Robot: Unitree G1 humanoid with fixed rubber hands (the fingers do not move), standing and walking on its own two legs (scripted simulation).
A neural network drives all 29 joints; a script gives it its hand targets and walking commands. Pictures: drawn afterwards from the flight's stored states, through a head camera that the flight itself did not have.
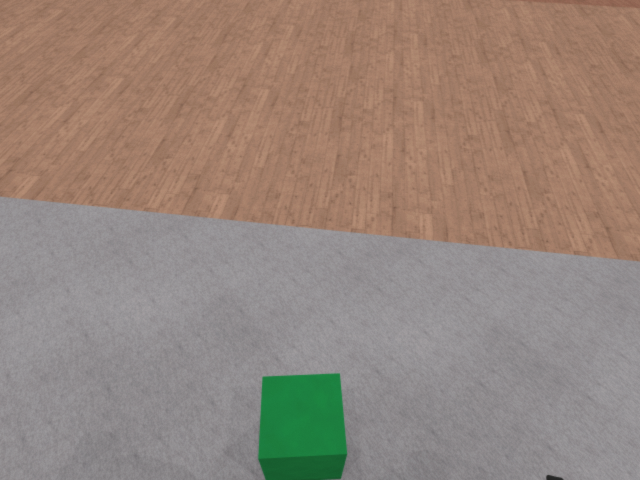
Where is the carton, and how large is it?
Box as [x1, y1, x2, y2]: [258, 373, 346, 479]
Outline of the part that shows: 339,373 262,377 258,459 266,479 340,478 346,456 346,446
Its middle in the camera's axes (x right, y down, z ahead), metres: -0.05 +0.51 +1.06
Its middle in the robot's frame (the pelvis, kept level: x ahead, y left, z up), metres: +0.41 +0.04 -0.66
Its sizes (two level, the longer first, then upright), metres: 0.210 0.200 0.250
